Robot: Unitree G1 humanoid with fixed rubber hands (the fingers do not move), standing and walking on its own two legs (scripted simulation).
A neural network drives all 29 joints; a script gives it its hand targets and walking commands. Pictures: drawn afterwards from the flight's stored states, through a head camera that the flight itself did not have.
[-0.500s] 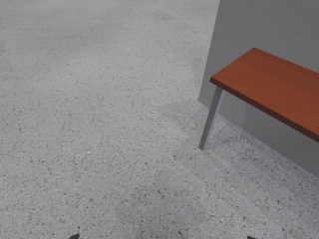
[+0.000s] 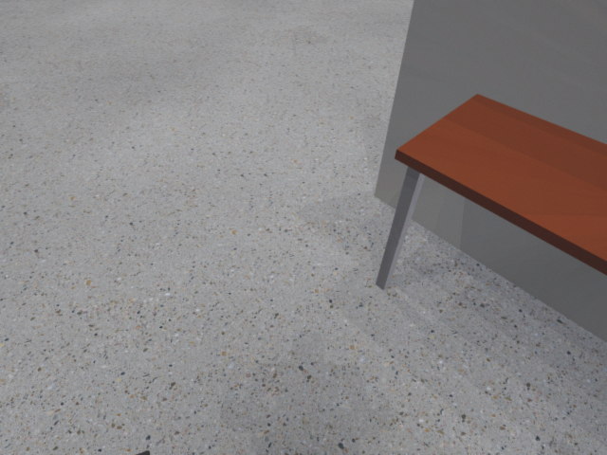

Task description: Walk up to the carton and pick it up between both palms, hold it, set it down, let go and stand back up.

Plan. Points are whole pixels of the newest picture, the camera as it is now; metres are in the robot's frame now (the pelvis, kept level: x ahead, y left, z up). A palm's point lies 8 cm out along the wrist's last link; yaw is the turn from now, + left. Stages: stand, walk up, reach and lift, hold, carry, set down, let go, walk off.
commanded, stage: stand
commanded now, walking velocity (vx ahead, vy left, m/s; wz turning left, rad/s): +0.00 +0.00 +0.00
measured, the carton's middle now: out of the picture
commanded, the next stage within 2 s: walk up in 0.10 s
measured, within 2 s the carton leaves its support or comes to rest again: neither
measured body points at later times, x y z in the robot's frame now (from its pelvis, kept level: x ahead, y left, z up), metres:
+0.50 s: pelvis -0.01 -0.03 +0.00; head +0.03 -0.05 +0.45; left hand +0.12 +0.23 -0.12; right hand +0.03 -0.33 -0.12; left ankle +0.02 +0.13 -0.73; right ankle +0.01 -0.19 -0.69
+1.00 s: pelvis -0.03 -0.15 -0.01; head -0.01 -0.13 +0.44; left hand +0.20 +0.03 -0.14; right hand -0.13 -0.41 -0.11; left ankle +0.08 -0.07 -0.73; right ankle -0.04 -0.27 -0.67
